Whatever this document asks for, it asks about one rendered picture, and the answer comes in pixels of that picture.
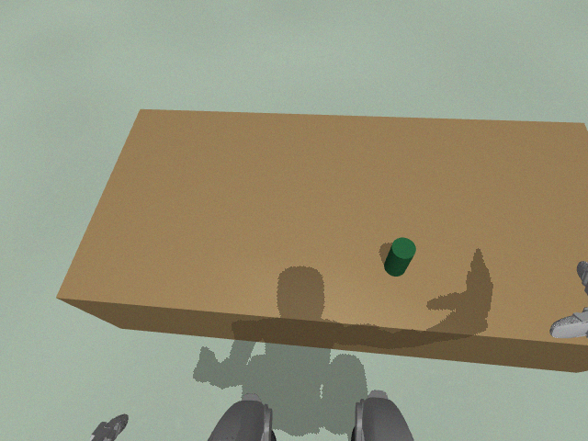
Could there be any right robot hand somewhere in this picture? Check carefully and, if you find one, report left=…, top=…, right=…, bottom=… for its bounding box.
left=549, top=261, right=588, bottom=338

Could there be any can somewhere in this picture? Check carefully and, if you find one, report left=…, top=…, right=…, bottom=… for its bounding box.
left=384, top=238, right=416, bottom=277

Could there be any left robot hand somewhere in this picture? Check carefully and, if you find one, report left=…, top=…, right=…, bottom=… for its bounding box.
left=90, top=414, right=129, bottom=441

